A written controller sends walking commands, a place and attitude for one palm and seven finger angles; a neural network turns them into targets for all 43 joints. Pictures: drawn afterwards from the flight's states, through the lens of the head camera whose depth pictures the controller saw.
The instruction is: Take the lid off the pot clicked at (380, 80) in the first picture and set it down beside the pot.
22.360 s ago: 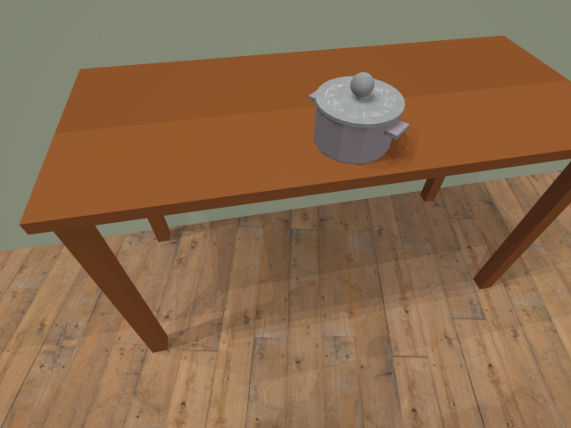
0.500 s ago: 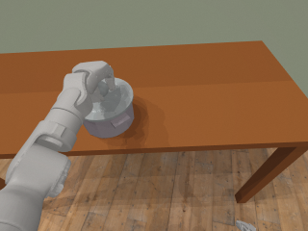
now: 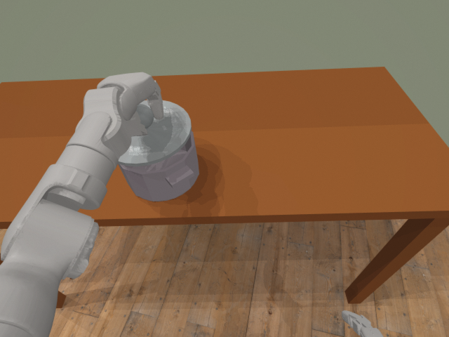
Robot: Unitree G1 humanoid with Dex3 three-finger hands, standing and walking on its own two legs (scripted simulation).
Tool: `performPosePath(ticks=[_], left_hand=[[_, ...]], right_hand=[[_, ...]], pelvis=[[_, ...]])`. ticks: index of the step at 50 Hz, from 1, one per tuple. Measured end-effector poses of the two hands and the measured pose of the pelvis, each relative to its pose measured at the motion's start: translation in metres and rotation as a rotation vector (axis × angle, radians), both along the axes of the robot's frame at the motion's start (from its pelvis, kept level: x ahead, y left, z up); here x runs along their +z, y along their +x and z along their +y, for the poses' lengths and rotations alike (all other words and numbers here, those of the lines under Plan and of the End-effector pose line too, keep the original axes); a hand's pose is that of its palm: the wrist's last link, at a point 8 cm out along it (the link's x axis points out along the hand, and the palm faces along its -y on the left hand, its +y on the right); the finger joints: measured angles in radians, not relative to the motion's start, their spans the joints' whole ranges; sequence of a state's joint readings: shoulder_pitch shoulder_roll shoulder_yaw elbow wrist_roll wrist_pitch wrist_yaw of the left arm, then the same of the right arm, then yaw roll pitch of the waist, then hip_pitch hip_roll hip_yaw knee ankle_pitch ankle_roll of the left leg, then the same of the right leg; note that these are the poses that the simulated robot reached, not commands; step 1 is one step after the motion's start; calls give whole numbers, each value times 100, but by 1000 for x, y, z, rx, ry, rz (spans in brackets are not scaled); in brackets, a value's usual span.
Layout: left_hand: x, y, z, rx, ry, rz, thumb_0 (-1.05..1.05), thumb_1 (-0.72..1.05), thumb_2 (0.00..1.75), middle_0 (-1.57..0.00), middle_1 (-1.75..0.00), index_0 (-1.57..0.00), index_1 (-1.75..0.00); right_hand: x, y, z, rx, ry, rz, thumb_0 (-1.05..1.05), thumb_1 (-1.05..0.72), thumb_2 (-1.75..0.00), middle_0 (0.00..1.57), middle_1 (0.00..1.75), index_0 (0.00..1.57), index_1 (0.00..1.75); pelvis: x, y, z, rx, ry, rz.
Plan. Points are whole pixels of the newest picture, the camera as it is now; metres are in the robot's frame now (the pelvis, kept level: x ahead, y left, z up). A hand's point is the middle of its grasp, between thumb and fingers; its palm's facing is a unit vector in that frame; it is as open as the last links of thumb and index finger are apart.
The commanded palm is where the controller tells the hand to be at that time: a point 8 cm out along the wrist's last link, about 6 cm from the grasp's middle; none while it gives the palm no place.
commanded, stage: lift the lid straight up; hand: left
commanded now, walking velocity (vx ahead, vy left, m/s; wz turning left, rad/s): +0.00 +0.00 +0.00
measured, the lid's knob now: (141, 116) +0.48 +0.16 +0.16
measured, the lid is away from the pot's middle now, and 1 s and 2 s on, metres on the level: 0.01 0.02 0.07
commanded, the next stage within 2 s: move the lid sideways beside the pot in 1.38 s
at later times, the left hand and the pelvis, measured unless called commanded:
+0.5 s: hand (131, 95) +0.46 +0.16 +0.22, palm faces -0.25 -0.05 -0.97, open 7.3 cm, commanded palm +0.44 +0.16 +0.29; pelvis +0.00 +0.01 +0.00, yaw +0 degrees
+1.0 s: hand (117, 75) +0.46 +0.17 +0.26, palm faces -0.19 -0.03 -0.98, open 7.3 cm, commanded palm +0.44 +0.17 +0.33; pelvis -0.01 +0.01 +0.00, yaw +0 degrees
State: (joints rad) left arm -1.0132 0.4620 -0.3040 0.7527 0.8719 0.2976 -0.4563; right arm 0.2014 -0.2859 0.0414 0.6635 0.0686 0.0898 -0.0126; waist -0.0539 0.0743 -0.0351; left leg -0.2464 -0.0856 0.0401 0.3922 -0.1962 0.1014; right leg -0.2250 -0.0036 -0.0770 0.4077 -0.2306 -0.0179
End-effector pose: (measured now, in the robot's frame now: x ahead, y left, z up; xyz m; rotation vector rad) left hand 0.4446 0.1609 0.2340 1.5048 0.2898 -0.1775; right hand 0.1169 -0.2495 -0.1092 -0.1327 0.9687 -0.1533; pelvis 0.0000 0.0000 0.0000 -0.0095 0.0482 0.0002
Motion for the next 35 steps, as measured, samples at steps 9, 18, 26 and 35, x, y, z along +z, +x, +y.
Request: performPosePath(ticks=[9, 18, 26, 35], left_hand=[[12, 3, 3, 3, 22, 4, 0, 26, 74, -67, -95, -70, -94], [28, 12, 2, 4, 14, -20, 0, 26, 74, -67, -95, -70, -95], [41, 12, 1, -2, 13, -51, 0, 26, 74, -67, -95, -70, -95], [55, 7, 2, 6, 28, -76, 0, 26, 74, -68, -94, -70, -95]], right_hand=[[1, -3, 0, 7, -21, 6, 1, -91, -90, 20, 30, 20, 30], [-3, -17, 2, -17, -14, 37, 1, -91, -90, 20, 30, 20, 30], [-6, -20, 7, -18, -2, 46, 1, -91, -90, 20, 30, 20, 30], [-2, -9, 14, 2, -1, 10, 1, -91, -90, 20, 30, 20, 30]], pelvis=[[0, -3, 1, 10, -1, 3], [0, -1, 5, -1, -3, 9], [1, 0, 10, -6, -3, 11], [0, -2, 12, -1, -3, 10]])
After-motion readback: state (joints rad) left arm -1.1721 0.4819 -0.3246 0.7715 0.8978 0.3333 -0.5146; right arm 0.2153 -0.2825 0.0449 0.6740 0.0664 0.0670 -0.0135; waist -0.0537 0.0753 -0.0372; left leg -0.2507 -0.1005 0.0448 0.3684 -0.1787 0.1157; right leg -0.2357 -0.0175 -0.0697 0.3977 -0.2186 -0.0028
